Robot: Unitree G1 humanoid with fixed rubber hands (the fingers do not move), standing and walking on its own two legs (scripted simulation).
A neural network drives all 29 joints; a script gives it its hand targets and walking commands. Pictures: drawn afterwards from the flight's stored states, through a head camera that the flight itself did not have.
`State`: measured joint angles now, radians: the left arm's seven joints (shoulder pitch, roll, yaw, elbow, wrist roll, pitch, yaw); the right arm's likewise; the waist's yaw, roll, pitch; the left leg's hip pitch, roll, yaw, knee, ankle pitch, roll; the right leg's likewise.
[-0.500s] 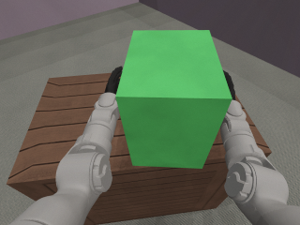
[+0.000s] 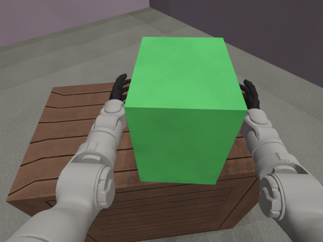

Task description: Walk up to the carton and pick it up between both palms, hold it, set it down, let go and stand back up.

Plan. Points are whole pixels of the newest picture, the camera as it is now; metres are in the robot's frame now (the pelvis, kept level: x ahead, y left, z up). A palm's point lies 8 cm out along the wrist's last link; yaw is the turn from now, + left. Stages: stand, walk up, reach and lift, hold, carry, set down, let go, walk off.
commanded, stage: set down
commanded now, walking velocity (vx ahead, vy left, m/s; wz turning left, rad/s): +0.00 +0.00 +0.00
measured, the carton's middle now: (179, 112) +0.43 -0.04 +0.09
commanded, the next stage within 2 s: none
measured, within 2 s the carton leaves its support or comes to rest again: neither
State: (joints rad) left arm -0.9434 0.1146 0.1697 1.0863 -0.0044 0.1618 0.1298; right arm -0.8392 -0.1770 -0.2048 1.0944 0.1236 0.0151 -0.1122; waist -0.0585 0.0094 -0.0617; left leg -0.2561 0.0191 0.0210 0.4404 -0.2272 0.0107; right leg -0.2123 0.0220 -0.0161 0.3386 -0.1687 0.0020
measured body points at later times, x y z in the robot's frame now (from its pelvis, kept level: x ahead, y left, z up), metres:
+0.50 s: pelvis +0.00 +0.00 +0.00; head -0.01 +0.01 +0.45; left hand +0.45 +0.16 +0.18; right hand +0.42 -0.24 +0.18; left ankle +0.00 +0.10 -0.74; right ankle +0.00 -0.12 -0.74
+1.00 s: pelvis -0.02 +0.00 +0.00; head -0.05 +0.01 +0.45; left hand +0.43 +0.20 +0.26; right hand +0.40 -0.25 +0.26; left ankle +0.00 +0.10 -0.74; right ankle +0.00 -0.12 -0.74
